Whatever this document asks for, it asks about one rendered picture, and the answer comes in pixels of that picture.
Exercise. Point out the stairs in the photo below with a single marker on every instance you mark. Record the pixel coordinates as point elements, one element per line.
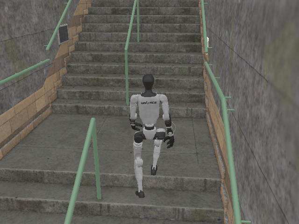
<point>169,49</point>
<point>42,197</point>

